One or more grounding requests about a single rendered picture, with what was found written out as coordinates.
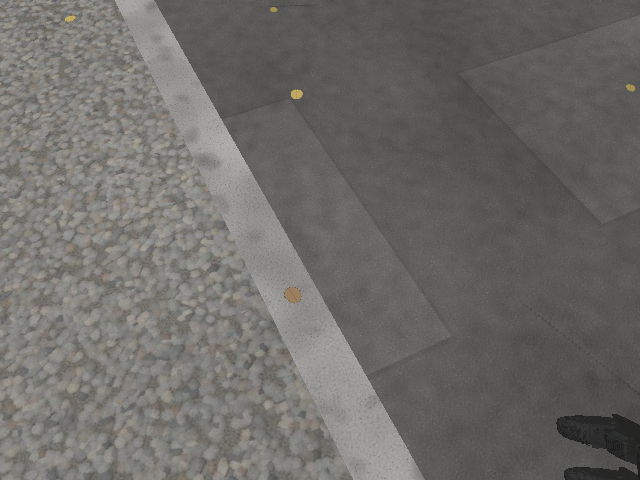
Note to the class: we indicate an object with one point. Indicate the robot right hand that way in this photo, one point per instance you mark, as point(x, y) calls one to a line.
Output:
point(619, 435)

